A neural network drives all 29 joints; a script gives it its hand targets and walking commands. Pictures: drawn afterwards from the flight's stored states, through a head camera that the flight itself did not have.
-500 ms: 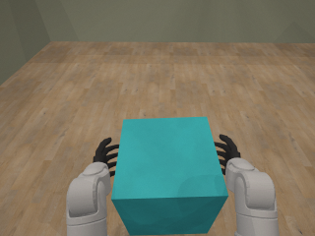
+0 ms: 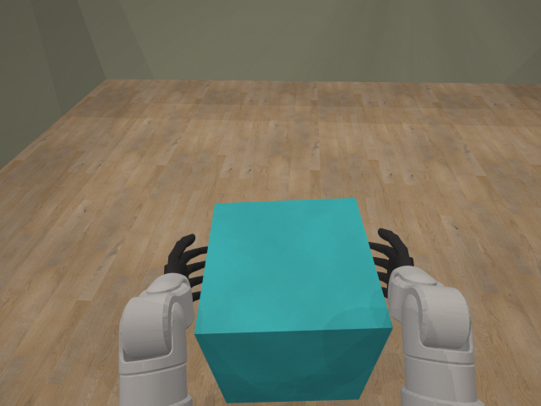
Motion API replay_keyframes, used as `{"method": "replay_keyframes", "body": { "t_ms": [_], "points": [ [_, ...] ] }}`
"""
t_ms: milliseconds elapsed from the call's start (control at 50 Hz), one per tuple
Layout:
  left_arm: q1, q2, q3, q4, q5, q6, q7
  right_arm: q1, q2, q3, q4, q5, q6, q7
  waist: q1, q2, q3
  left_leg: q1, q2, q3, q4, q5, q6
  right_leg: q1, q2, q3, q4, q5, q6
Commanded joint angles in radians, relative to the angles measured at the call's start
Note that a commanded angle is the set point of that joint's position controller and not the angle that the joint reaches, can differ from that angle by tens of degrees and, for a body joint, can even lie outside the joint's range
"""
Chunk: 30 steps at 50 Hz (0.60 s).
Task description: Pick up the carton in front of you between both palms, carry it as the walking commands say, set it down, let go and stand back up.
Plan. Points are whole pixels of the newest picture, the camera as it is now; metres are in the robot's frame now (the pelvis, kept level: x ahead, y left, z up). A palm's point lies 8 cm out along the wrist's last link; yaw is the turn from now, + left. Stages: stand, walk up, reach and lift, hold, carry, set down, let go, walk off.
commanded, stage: carry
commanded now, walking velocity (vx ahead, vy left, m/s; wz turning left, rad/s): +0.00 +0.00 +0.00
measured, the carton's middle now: (288, 304) +0.28 +0.00 +0.02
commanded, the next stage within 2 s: hold in 1.68 s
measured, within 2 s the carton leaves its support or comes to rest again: neither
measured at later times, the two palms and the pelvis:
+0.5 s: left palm (170, 298) +0.25 +0.16 +0.09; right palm (396, 295) +0.25 -0.14 +0.09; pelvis -0.01 +0.01 +0.00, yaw +0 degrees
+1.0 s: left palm (173, 329) +0.23 +0.16 +0.06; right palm (395, 327) +0.22 -0.14 +0.05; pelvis -0.05 +0.01 +0.00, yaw +0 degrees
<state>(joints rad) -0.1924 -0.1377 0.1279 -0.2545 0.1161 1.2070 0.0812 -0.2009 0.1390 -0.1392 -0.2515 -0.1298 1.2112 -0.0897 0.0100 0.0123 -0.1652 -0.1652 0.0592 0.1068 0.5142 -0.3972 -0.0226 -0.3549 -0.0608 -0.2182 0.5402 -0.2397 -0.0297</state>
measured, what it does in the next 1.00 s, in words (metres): shifts its weight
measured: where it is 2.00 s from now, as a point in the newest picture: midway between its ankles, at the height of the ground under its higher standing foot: outside the picture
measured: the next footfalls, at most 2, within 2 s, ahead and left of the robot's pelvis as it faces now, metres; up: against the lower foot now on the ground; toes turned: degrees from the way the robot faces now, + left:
none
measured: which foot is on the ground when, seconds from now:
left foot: down 0.00-1.00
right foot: down 0.00-1.00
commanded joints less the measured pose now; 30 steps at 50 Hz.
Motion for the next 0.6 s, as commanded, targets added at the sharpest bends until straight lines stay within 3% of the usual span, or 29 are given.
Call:
{"method": "replay_keyframes", "body": {
  "t_ms": [0, 140, 360, 580],
  "points": [
    [-0.476, -0.902, -0.728, -0.038, -0.402, 0.009, -0.259, -0.463, 0.887, 0.717, -0.03, 0.408, 0.008, 0.269, -0.005, 0.018, -0.213, 0.013, 0.109, -0.056, -0.002, 0.729, 0.009, 0.204, -0.109, 0.105, 0.042, 0.593, 0.006],
    [-0.482, -0.91, -0.734, -0.077, -0.413, 0.005, -0.251, -0.475, 0.893, 0.727, -0.078, 0.421, 0.005, 0.263, -0.008, 0.016, -0.231, 0.024, 0.112, -0.06, 0.011, 0.705, 0.025, 0.21, -0.105, 0.108, 0.057, 0.497, -0.001],
    [-0.469, -0.902, -0.725, -0.07, -0.403, 0.013, -0.251, -0.472, 0.882, 0.728, -0.076, 0.419, 0.014, 0.267, -0.007, 0.0, -0.186, -0.019, 0.099, -0.063, -0.027, 0.51, 0.035, 0.206, -0.116, 0.12, 0.017, 0.425, -0.004],
    [-0.471, -0.906, -0.723, 0.026, -0.366, -0.03, -0.26, -0.473, 0.895, 0.729, 0.024, 0.38, -0.032, 0.274, -0.004, -0.006, -0.126, -0.077, 0.092, -0.075, -0.089, 0.293, 0.047, 0.181, -0.119, 0.135, -0.049, 0.271, -0.001]
  ]
}}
